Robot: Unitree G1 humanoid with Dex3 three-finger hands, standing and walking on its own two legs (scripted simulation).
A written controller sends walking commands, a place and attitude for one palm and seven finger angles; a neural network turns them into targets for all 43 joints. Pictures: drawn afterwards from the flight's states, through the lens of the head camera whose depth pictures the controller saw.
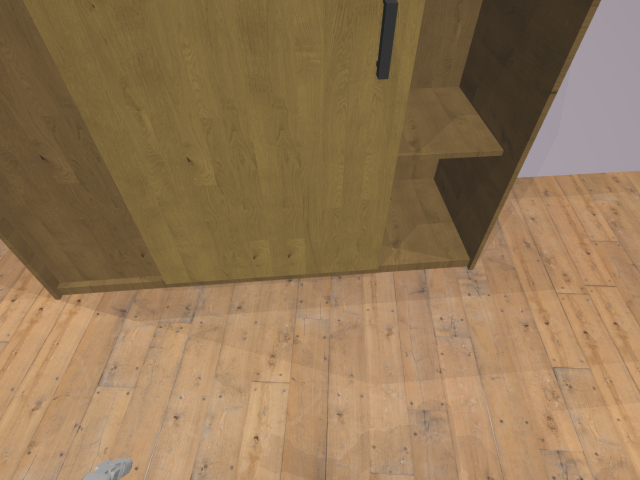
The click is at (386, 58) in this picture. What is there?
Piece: wardrobe's sliding door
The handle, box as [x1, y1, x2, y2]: [376, 0, 397, 79]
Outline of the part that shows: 396,0 383,0 384,7 379,53 376,62 376,74 378,79 388,77 397,9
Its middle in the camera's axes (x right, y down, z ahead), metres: +0.14 -0.44 +0.84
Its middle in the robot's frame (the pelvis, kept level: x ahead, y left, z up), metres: +0.95 -0.09 +0.15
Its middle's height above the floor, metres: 0.92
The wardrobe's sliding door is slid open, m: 0.38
